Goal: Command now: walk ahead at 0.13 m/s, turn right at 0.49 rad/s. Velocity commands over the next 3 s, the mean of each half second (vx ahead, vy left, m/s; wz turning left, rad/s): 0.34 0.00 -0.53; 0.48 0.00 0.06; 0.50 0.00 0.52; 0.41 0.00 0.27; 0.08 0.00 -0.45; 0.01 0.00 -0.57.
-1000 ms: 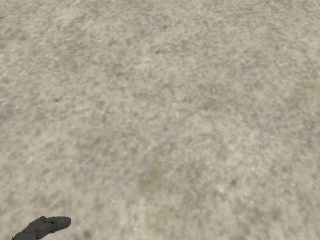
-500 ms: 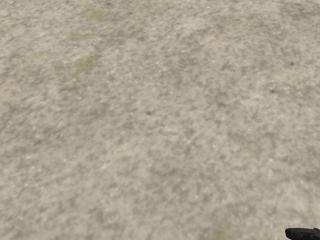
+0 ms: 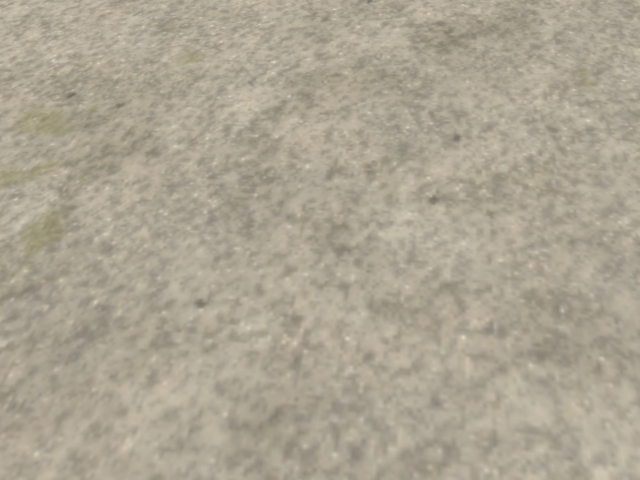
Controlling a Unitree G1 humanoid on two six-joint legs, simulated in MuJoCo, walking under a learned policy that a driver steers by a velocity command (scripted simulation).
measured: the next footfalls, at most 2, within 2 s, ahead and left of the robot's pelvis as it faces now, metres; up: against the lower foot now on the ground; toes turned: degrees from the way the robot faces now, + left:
left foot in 0.48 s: +0.31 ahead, +0.10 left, +0.00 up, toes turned -20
right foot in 0.94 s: +0.52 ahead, -0.23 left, +0.00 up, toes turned -12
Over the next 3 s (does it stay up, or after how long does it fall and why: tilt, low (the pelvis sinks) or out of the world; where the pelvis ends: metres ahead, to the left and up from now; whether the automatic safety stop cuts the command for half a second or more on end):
stays up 1.05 -0.06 0.02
